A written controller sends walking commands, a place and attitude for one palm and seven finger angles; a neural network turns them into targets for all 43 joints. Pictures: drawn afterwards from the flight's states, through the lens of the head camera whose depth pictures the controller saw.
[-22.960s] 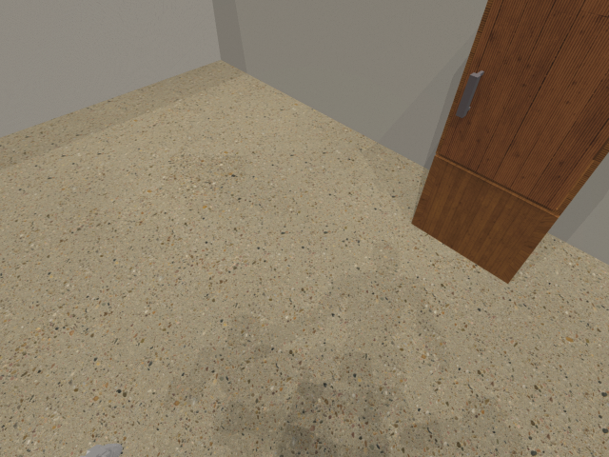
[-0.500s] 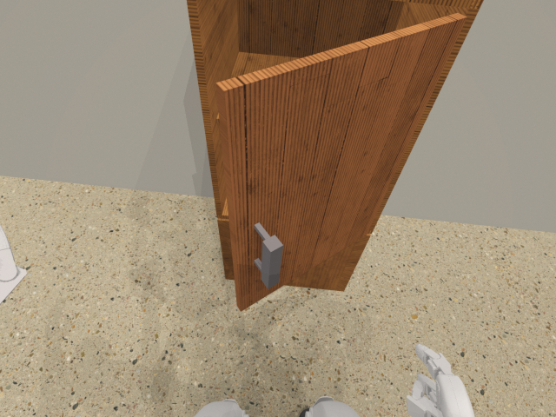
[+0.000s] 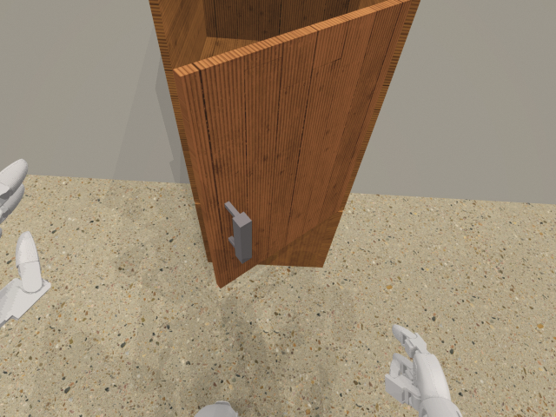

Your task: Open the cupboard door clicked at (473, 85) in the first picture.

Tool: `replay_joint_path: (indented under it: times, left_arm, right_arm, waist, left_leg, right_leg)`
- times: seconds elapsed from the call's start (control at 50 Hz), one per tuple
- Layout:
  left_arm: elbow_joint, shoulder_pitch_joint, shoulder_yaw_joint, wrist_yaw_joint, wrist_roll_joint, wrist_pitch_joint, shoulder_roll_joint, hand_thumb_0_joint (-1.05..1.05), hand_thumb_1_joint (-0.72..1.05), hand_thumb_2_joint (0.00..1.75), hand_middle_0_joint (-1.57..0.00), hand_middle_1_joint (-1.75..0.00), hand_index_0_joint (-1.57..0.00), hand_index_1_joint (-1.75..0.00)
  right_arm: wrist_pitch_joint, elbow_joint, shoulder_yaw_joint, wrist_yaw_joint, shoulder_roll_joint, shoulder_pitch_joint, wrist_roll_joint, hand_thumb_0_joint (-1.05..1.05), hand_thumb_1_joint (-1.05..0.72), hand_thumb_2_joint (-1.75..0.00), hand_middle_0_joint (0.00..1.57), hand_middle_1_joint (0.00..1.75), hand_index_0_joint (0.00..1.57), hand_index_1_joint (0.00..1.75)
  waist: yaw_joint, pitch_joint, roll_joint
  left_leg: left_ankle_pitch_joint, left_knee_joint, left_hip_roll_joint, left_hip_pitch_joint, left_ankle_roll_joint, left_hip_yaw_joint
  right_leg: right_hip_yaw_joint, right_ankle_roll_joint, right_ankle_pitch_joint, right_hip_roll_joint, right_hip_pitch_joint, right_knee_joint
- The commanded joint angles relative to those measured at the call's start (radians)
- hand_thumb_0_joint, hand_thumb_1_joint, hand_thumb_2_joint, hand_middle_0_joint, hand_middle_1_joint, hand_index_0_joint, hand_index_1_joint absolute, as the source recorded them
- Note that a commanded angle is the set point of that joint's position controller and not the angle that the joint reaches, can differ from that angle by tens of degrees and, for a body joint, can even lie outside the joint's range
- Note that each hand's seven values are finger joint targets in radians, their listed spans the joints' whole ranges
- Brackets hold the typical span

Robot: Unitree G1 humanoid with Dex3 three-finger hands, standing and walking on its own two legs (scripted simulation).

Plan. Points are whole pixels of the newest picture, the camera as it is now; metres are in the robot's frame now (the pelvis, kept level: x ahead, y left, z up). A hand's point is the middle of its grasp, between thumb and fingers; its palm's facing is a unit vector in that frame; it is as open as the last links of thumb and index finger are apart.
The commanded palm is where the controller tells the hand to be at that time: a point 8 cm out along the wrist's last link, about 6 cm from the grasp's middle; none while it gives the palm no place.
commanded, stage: step back with the hand held close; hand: left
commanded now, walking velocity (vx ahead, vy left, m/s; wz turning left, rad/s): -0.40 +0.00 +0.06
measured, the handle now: (236, 232) +0.44 +0.10 -0.08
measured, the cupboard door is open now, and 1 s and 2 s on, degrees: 39 39 39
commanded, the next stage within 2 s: stop stepping back and stand still in 0.18 s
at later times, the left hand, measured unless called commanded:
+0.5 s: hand out of the picture +0.04 +0.24 +0.16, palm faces +0.43 -0.77 -0.48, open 7.4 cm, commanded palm -0.02 +0.28 +0.18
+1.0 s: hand out of the picture +0.00 +0.24 +0.16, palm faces +0.47 -0.76 -0.45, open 7.4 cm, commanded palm -0.06 +0.28 +0.18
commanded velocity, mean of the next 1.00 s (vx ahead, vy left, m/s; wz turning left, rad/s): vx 0.05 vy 0.03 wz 0.02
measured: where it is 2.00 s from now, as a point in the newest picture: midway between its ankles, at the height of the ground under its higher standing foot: outside the picture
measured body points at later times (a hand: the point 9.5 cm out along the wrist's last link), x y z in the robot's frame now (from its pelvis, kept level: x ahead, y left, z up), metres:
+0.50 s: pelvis -0.15 -0.02 +0.00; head -0.15 -0.02 +0.45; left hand +0.01 +0.28 +0.19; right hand +0.01 -0.24 -0.09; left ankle -0.05 +0.10 -0.72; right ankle -0.20 -0.12 -0.74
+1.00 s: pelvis -0.19 -0.02 -0.01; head -0.20 -0.02 +0.44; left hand -0.03 +0.28 +0.19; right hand -0.04 -0.26 -0.09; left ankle -0.21 +0.09 -0.73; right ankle -0.20 -0.11 -0.74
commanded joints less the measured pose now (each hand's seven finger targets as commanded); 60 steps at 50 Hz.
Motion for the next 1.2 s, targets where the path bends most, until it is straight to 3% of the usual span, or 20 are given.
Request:
replay_joint_path:
  times: [0.0, 0.08, 0.12, 0.16, 0.28, 0.38, 0.42, 0.46, 0.54, 0.66, 0.72, 0.76, 0.86, 0.94, 0.98, 1.04, 1.06, 1.08, 1.12, 1.18]
  left_arm:
    - [-0.154, 0.095, 0.204, 0.051, -0.012, -0.003, 0.211, 0.0, 0.9, 0.9, -0.2, -0.3, -0.2, -0.3]
    - [-0.212, 0.061, 0.185, 0.057, -0.024, -0.011, 0.223, 0.0, 0.9, 0.9, -0.2, -0.3, -0.2, -0.3]
    - [-0.211, 0.115, 0.202, 0.045, -0.027, -0.011, 0.235, 0.0, 0.9, 0.9, -0.2, -0.3, -0.2, -0.3]
    - [-0.26, 0.137, 0.183, 0.035, -0.046, -0.005, 0.208, 0.0, 0.9, 0.9, -0.2, -0.3, -0.2, -0.3]
    - [-0.225, 0.103, 0.137, 0.057, -0.035, 0.025, 0.152, 0.0, 0.9, 0.9, -0.2, -0.3, -0.2, -0.3]
    - [-0.201, 0.026, 0.127, 0.073, -0.032, 0.054, 0.157, 0.0, 0.9, 0.9, -0.2, -0.3, -0.2, -0.3]
    - [-0.185, 0.008, 0.165, 0.069, -0.024, 0.046, 0.218, 0.0, 0.9, 0.9, -0.2, -0.3, -0.2, -0.3]
    - [-0.169, -0.088, 0.121, 0.066, -0.027, 0.043, 0.187, 0.0, 0.9, 0.9, -0.2, -0.3, -0.2, -0.3]
    - [-0.051, -0.148, 0.087, 0.064, -0.011, 0.029, 0.157, 0.0, 0.9, 0.9, -0.2, -0.3, -0.2, -0.3]
    - [-0.058, -0.145, 0.093, 0.074, -0.002, -0.002, 0.15, 0.0, 0.9, 0.9, -0.2, -0.3, -0.2, -0.3]
    - [-0.103, -0.075, 0.112, 0.073, -0.014, -0.017, 0.152, 0.0, 0.9, 0.9, -0.2, -0.3, -0.2, -0.3]
    - [-0.142, -0.067, 0.121, 0.074, -0.004, -0.019, 0.156, 0.0, 0.9, 0.9, -0.2, -0.3, -0.2, -0.3]
    - [-0.115, -0.04, 0.139, 0.071, -0.004, -0.018, 0.153, 0.0, 0.9, 0.9, -0.2, -0.3, -0.2, -0.3]
    - [-0.073, -0.043, 0.131, 0.067, -0.023, -0.022, 0.153, 0.0, 0.9, 0.9, -0.2, -0.3, -0.2, -0.3]
    - [-0.081, -0.076, 0.137, 0.071, -0.019, -0.027, 0.161, 0.0, 0.9, 0.9, -0.2, -0.3, -0.2, -0.3]
    - [-0.094, -0.075, 0.119, 0.066, -0.023, -0.026, 0.145, 0.0, 0.9, 0.9, -0.2, -0.3, -0.2, -0.3]
    - [0.644, -0.123, -0.308, -0.092, 0.077, 0.167, -0.079, 0.0, 0.9, 0.9, -0.2, -0.3, -0.2, -0.3]
    - [0.668, -0.115, -0.281, -0.103, 0.056, 0.247, -0.137, 0.0, 0.9, 0.9, -0.2, -0.3, -0.2, -0.3]
    - [0.716, -0.207, -0.314, -0.098, 0.05, 0.266, -0.166, 0.0, 0.9, 0.9, -0.2, -0.3, -0.2, -0.3]
    - [0.9, -0.259, -0.335, -0.098, 0.043, 0.26, -0.156, 0.0, 0.9, 0.9, -0.2, -0.3, -0.2, -0.3]
  right_arm:
    - [0.007, -0.178, -0.028, -0.036, -0.125, -0.07, 0.004, 0.0, -0.9, -0.9, 0.2, 0.3, 0.2, 0.3]
    - [0.013, -0.17, -0.059, -0.061, -0.175, -0.022, 0.017, 0.0, -0.9, -0.9, 0.2, 0.3, 0.2, 0.3]
    - [0.001, -0.178, -0.093, -0.048, -0.187, -0.026, 0.027, 0.0, -0.9, -0.9, 0.2, 0.3, 0.2, 0.3]
    - [-0.02, -0.186, -0.086, -0.031, -0.183, -0.027, 0.0, 0.0, -0.9, -0.9, 0.2, 0.3, 0.2, 0.3]
    - [-0.089, -0.126, -0.084, -0.021, -0.19, 0.013, -0.001, 0.0, -0.9, -0.9, 0.2, 0.3, 0.2, 0.3]
    - [-0.099, -0.143, -0.057, -0.037, -0.191, -0.015, 0.002, 0.0, -0.9, -0.9, 0.2, 0.3, 0.2, 0.3]
    - [-0.083, -0.141, -0.058, -0.031, -0.172, -0.014, -0.011, 0.0, -0.9, -0.9, 0.2, 0.3, 0.2, 0.3]
    - [-0.08, -0.111, -0.055, -0.031, -0.166, -0.003, 0.001, 0.0, -0.9, -0.9, 0.2, 0.3, 0.2, 0.3]
    - [-0.081, -0.087, -0.047, -0.044, -0.169, 0.001, -0.001, 0.0, -0.9, -0.9, 0.2, 0.3, 0.2, 0.3]
    - [-0.106, -0.106, -0.047, -0.054, -0.163, 0.035, 0.002, 0.0, -0.9, -0.9, 0.2, 0.3, 0.2, 0.3]
    - [-0.112, -0.136, -0.069, -0.05, -0.199, 0.048, 0.017, 0.0, -0.9, -0.9, 0.2, 0.3, 0.2, 0.3]
    - [-0.112, -0.12, -0.054, -0.044, -0.186, 0.048, 0.006, 0.0, -0.9, -0.9, 0.2, 0.3, 0.2, 0.3]
    - [-0.13, -0.114, -0.056, -0.04, -0.195, 0.041, 0.006, 0.0, -0.9, -0.9, 0.2, 0.3, 0.2, 0.3]
    - [-0.104, -0.118, -0.061, -0.025, -0.167, 0.058, 0.015, 0.0, -0.9, -0.9, 0.2, 0.3, 0.2, 0.3]
    - [-0.098, -0.114, -0.05, -0.027, -0.161, 0.049, 0.01, 0.0, -0.9, -0.9, 0.2, 0.3, 0.2, 0.3]
    - [-0.094, -0.127, -0.05, -0.039, -0.175, 0.018, 0.008, 0.0, -0.9, -0.9, 0.2, 0.3, 0.2, 0.3]
    - [-0.103, 0.123, -0.095, 0.06, -0.32, 0.04, -0.008, 0.0, -0.9, -0.9, 0.2, 0.3, 0.2, 0.3]
    - [-0.033, 0.106, -0.088, 0.055, -0.253, 0.107, -0.006, 0.0, -0.9, -0.9, 0.2, 0.3, 0.2, 0.3]
    - [-0.013, 0.091, -0.073, 0.038, -0.244, 0.138, -0.038, 0.0, -0.9, -0.9, 0.2, 0.3, 0.2, 0.3]
    - [0.007, 0.105, -0.067, 0.029, -0.251, 0.102, -0.047, 0.0, -0.9, -0.9, 0.2, 0.3, 0.2, 0.3]
  waist:
    - [0.003, -0.196, -0.047]
    - [-0.007, -0.243, 0.06]
    - [0.015, -0.316, 0.145]
    - [0.018, -0.306, 0.316]
    - [0.005, -0.169, 0.212]
    - [-0.002, -0.101, 0.253]
    - [-0.016, -0.098, 0.025]
    - [0.003, -0.071, -0.157]
    - [-0.013, 0.022, -0.053]
    - [-0.003, -0.018, -0.031]
    - [0.001, -0.104, 0.106]
    - [-0.011, -0.078, 0.241]
    - [-0.004, -0.04, 0.146]
    - [-0.019, -0.071, -0.095]
    - [-0.015, -0.057, -0.059]
    - [-0.006, -0.052, 0.056]
    - [-0.051, 0.027, 0.173]
    - [-0.027, 0.013, 0.241]
    - [-0.037, -0.024, 0.078]
    - [0.002, -0.1, -0.052]
  left_leg:
    - [-0.095, 0.016, -0.017, -0.024, -0.025, -0.017]
    - [0.585, -0.362, 0.051, 0.206, 0.004, -0.041]
    - [0.97, -0.325, 0.161, 0.44, 0.042, -0.104]
    - [1.128, -0.366, 0.26, 0.393, 0.09, -0.207]
    - [0.523, -0.461, 0.25, 0.289, 0.146, -0.175]
    - [-0.272, -0.565, 0.109, 0.055, 0.055, -0.114]
    - [-0.115, -0.224, -0.019, 0.162, -0.016, 0.005]
    - [0.003, 0.165, -0.035, 0.144, -0.023, -0.031]
    - [0.004, 0.103, 0.017, 0.034, 0.002, 0.0]
    - [-0.022, -0.311, 0.0, 0.224, 0.052, 0.071]
    - [0.228, -0.326, 0.121, 0.368, 0.098, -0.085]
    - [0.263, -0.369, 0.193, 0.331, 0.131, -0.192]
    - [0.189, -0.301, 0.156, 0.168, 0.091, -0.091]
    - [-0.027, -0.015, -0.001, 0.082, 0.007, 0.052]
    - [-0.06, -0.1, 0.019, 0.126, 0.013, 0.021]
    - [0.186, -0.303, 0.061, 0.296, 0.031, -0.037]
    - [0.379, -0.191, 0.113, 0.217, 0.066, -0.134]
    - [0.488, -0.308, 0.173, 0.18, 0.118, -0.196]
    - [0.577, -0.374, 0.277, 0.224, 0.208, -0.385]
    - [0.776, -0.306, 0.266, 0.362, 0.238, -0.281]
  right_leg:
    - [0.152, -0.056, 1.102, -0.321, 0.202, 0.007]
    - [0.032, 0.064, 0.883, -0.146, 0.239, 0.083]
    - [-0.007, 0.091, 0.385, -0.064, 0.069, 0.115]
    - [-0.015, 0.069, -0.068, -0.038, 0.004, 0.258]
    - [-0.029, 0.081, -0.18, -0.045, -0.074, 0.384]
    - [-0.136, 0.049, -0.143, -0.023, 0.213, -0.03]
    - [0.089, -0.032, -0.272, -0.215, 0.024, -0.292]
    - [0.316, -0.112, -0.326, -0.402, -0.179, -0.343]
    - [0.183, -0.079, -0.244, -0.34, -0.11, -0.258]
    - [0.168, -0.062, -0.151, -0.293, 0.003, -0.128]
    - [0.031, 0.027, 0.136, -0.151, -0.006, 0.086]
    - [-0.08, 0.048, 0.017, -0.102, -0.064, 0.193]
    - [-0.073, 0.032, 0.072, -0.099, 0.083, 0.057]
    - [0.284, -0.098, 0.194, -0.336, 0.107, -0.108]
    - [0.227, -0.095, 0.179, -0.341, 0.079, -0.099]
    - [0.059, 0.003, 0.119, -0.187, -0.003, -0.011]
    - [-0.047, 0.03, 0.192, -0.179, -0.184, 0.228]
    - [-0.086, 0.054, -0.03, -0.114, -0.167, 0.329]
    - [0.005, 0.057, -0.27, -0.091, -0.27, 0.573]
    - [0.013, 0.07, -0.245, -0.117, -0.248, 0.513]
